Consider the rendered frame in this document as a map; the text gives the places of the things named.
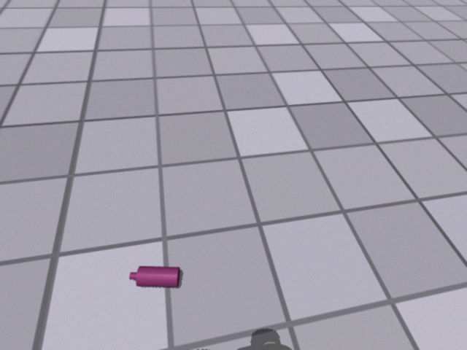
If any bottle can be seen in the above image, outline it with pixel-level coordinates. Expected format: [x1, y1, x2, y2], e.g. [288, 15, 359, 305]
[129, 266, 180, 287]

